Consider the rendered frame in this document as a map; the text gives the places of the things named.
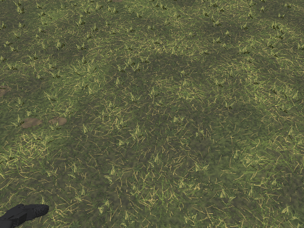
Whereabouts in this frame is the robot left hand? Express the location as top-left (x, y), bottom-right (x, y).
top-left (0, 203), bottom-right (49, 228)

